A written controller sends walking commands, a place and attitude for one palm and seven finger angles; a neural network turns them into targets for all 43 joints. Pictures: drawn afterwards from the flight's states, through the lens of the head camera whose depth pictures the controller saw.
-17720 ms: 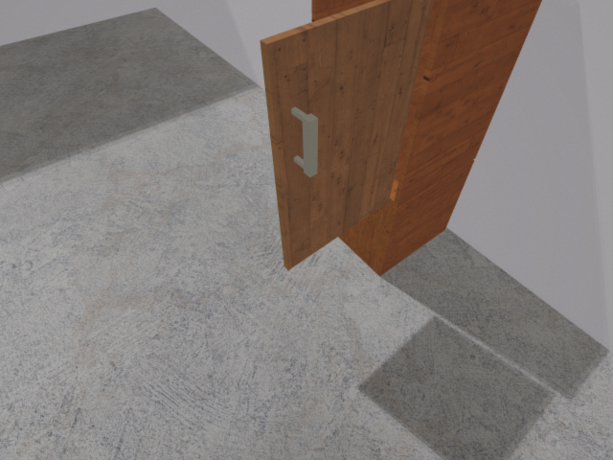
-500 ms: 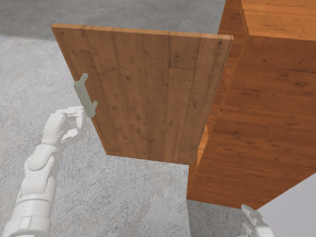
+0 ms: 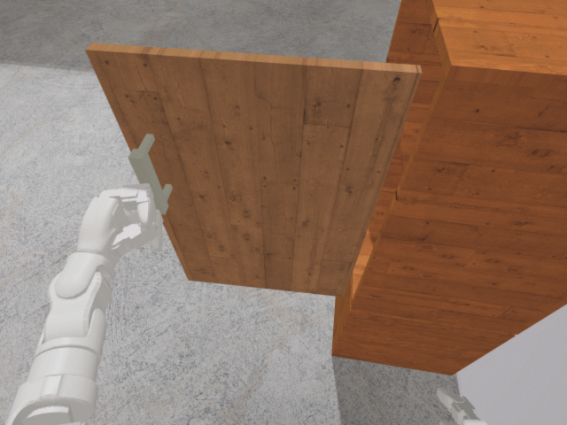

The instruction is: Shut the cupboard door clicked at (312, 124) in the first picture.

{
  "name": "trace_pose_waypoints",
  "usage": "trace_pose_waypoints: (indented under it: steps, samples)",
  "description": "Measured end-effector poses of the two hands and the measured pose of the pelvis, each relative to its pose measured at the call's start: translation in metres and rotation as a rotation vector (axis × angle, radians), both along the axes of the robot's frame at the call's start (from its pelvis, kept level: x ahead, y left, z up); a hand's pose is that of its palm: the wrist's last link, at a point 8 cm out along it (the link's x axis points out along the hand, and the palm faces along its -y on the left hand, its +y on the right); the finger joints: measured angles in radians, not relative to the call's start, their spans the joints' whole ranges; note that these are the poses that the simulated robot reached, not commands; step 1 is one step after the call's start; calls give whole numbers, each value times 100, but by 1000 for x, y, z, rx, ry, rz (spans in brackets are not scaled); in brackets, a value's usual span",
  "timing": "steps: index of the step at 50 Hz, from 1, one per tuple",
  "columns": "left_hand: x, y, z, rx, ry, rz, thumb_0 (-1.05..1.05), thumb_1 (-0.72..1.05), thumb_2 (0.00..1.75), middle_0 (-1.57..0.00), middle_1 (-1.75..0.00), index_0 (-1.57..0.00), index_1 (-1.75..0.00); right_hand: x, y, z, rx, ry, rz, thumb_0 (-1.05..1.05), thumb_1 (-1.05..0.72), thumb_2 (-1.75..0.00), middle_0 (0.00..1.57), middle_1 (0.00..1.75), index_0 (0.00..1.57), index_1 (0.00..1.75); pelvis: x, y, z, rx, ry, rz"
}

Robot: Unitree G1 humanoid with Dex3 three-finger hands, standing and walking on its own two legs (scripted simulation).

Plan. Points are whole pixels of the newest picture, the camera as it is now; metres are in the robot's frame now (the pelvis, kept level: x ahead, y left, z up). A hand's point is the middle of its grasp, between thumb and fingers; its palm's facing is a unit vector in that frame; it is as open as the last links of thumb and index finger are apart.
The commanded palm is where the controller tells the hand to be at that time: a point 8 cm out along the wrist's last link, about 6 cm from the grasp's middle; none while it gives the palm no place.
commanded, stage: bring the fist close to the handle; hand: left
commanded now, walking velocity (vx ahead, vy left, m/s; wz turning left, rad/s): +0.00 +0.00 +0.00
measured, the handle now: (154, 175) +0.46 +0.21 +0.09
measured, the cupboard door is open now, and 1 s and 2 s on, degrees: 92 82 66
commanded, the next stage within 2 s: push the door shut along its arc in 0.04 s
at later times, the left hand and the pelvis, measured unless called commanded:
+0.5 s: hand (170, 202) +0.40 +0.18 +0.09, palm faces -0.15 -0.99 -0.04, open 3.1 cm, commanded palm +0.39 +0.22 +0.09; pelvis +0.00 -0.01 +0.00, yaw +1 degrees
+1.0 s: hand (194, 176) +0.45 +0.15 +0.10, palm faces -0.28 -0.96 -0.02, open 3.1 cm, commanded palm +0.45 +0.20 +0.09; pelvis -0.01 -0.01 -0.01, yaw +0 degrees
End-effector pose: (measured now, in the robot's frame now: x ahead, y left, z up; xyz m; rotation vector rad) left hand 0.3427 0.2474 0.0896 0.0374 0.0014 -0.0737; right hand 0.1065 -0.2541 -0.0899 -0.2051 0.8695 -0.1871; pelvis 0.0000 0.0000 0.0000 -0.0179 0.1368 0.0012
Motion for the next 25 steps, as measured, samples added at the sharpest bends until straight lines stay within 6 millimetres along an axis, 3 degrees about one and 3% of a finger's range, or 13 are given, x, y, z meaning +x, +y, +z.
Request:
trace_pose_waypoints:
  steps: [14, 25]
  samples:
    - [12, -11, 1, 9, 18, -26, 1, 90, 90, -130, -150, -131, -150, 11, 6, 1, 14, -19, 22, 2, -90, -90, 20, 30, 20, 30, -2, -1, 0, 2, -4, 7]
    - [48, -14, 5, 7, 34, -81, 1, 90, 90, -130, -150, -132, -150, -14, -7, -8, -9, 76, -5, 1, -90, -90, 20, 30, 20, 30, -3, -5, -3, 3, 24, 9]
